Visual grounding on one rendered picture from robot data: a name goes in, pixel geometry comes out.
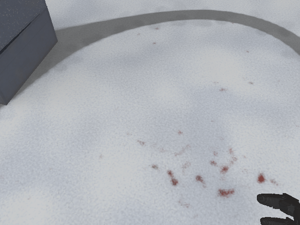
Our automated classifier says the robot right hand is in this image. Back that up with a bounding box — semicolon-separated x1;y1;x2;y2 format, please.
257;193;300;225

